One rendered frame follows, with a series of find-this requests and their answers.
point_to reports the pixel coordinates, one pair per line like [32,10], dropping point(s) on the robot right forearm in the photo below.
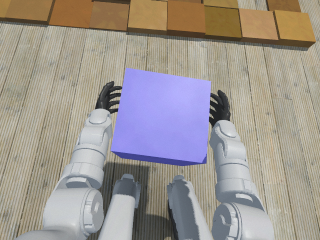
[231,165]

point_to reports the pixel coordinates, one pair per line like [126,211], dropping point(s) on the left robot shin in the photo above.
[126,175]

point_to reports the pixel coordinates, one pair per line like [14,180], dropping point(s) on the right robot thigh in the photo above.
[191,223]

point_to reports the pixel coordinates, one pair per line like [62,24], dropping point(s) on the right robot hand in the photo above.
[222,108]

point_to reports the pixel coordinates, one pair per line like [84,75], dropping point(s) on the left robot hand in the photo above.
[104,102]

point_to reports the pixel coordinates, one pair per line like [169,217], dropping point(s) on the robot left upper arm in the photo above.
[70,214]

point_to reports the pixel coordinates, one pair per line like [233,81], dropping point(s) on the carton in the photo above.
[162,118]

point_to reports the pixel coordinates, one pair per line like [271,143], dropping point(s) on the robot left forearm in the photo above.
[85,169]

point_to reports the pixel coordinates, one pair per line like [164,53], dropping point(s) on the robot right upper arm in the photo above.
[234,221]

